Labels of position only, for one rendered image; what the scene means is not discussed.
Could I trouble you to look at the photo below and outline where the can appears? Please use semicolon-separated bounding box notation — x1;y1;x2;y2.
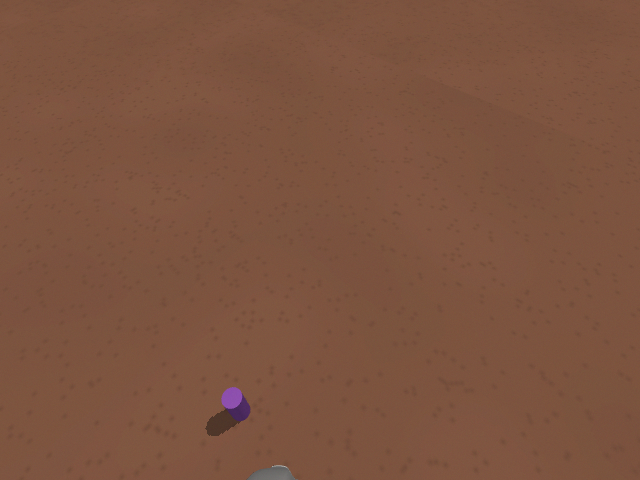
221;387;250;421

